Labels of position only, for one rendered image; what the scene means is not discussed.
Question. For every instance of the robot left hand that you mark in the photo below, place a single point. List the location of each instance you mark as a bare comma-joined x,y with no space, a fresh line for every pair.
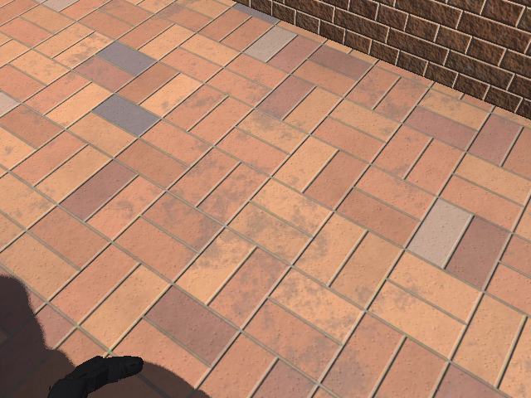
93,374

